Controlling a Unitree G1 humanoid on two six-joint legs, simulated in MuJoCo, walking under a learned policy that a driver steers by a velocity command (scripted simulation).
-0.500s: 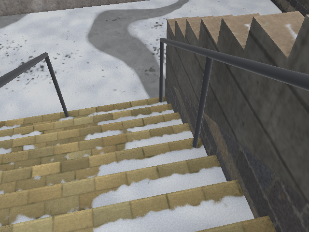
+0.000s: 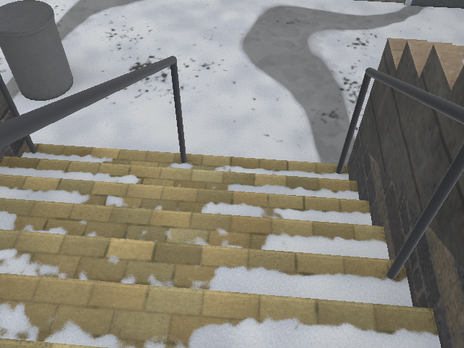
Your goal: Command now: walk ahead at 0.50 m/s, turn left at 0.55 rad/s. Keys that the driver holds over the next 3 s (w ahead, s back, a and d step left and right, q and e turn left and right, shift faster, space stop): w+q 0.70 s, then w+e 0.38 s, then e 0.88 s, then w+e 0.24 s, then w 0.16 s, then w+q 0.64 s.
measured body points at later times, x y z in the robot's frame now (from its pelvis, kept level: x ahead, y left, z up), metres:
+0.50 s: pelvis +0.27 -0.09 -0.20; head +0.26 -0.09 +0.25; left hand +0.23 +0.18 -0.33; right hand +0.34 -0.32 -0.34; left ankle +0.20 +0.04 -0.65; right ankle +0.31 -0.17 -0.92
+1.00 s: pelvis +0.48 +0.01 -0.23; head +0.48 +0.00 +0.22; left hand +0.28 +0.16 -0.37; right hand +0.71 -0.13 -0.35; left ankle +0.43 +0.12 -0.92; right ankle +0.37 -0.17 -0.84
